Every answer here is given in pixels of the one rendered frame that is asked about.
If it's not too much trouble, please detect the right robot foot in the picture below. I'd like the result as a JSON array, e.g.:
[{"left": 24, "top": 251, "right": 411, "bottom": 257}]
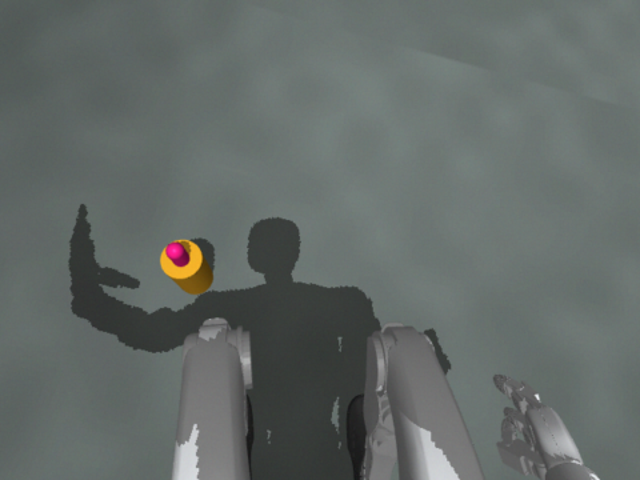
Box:
[{"left": 347, "top": 394, "right": 367, "bottom": 480}]

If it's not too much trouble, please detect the right robot hand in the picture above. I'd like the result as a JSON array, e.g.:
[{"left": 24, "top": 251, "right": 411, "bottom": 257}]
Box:
[{"left": 493, "top": 374, "right": 584, "bottom": 480}]

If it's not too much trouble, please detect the right robot arm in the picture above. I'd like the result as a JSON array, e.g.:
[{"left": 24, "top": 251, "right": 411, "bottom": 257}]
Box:
[{"left": 545, "top": 463, "right": 600, "bottom": 480}]

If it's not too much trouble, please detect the bottle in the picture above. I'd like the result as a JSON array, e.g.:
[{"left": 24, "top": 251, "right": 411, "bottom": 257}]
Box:
[{"left": 160, "top": 240, "right": 213, "bottom": 295}]

